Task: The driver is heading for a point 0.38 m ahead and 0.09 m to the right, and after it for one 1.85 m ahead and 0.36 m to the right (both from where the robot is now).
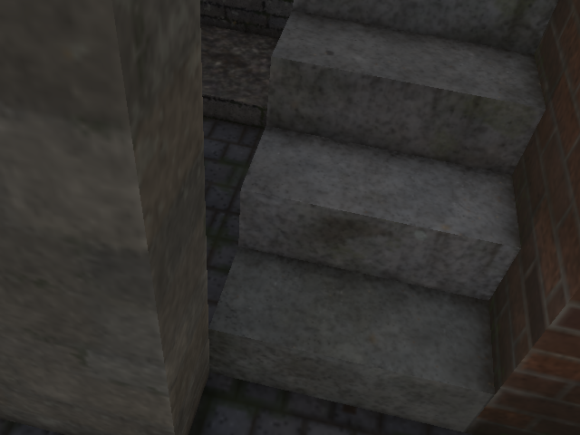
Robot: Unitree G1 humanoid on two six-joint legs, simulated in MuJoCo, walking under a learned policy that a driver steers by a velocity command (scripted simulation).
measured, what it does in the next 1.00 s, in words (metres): walks ahead: right foot, then left foot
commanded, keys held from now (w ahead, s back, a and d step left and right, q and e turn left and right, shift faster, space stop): w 0.20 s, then no key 0.80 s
